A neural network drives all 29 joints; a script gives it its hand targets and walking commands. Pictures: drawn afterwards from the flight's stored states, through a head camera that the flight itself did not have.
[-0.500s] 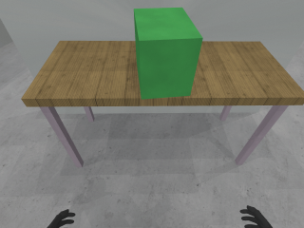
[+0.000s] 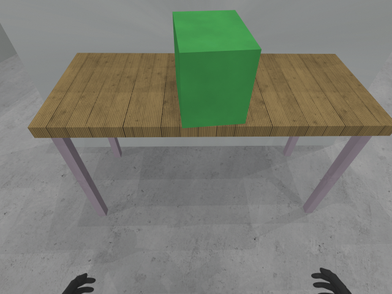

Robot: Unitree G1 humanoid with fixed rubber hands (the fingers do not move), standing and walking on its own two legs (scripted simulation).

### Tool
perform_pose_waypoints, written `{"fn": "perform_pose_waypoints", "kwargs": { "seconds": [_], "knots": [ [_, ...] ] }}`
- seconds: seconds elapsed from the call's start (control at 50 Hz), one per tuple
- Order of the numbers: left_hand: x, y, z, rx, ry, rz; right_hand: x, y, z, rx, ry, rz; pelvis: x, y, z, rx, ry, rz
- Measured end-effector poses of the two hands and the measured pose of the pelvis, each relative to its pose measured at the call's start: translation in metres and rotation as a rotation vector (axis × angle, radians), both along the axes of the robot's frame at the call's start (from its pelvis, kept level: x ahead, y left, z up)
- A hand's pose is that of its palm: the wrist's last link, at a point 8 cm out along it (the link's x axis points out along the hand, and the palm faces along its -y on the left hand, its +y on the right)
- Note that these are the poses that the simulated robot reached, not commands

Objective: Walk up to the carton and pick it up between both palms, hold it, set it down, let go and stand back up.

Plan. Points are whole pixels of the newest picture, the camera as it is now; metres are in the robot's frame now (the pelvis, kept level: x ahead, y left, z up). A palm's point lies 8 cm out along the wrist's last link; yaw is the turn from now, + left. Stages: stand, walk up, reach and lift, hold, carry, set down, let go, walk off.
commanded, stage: stand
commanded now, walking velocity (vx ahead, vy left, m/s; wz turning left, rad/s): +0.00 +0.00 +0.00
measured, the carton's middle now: (209, 68) +0.81 -0.04 +0.06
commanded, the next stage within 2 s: none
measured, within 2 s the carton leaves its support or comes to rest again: neither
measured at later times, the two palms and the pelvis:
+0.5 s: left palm out of the picture +0.12 +0.27 -0.08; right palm out of the picture +0.13 -0.29 -0.08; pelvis -0.01 +0.00 +0.00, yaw +0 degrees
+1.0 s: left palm out of the picture +0.10 +0.27 -0.09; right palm out of the picture +0.11 -0.29 -0.09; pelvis -0.02 +0.00 +0.00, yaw +0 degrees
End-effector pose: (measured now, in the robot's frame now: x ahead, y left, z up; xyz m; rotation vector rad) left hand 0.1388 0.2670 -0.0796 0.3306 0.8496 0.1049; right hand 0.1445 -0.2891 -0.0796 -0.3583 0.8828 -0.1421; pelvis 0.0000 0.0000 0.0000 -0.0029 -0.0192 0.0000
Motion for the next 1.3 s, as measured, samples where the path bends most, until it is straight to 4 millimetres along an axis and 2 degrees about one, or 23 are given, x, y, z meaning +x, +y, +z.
{"fn": "perform_pose_waypoints", "kwargs": {
  "seconds": [0.88, 1.3],
  "knots": [
    [-0.035, 0.005, -0.008, 0.002, 0.046, 0.026, -0.033, -0.005, -0.005, -0.002, 0.037, -0.022, -0.020, 0.000, 0.000, 0.000, -0.027, 0.000],
    [-0.044, 0.006, -0.009, 0.004, 0.069, 0.033, -0.040, -0.008, -0.007, -0.003, 0.064, -0.033, -0.024, -0.001, 0.002, 0.001, -0.025, 0.000]
  ]
}}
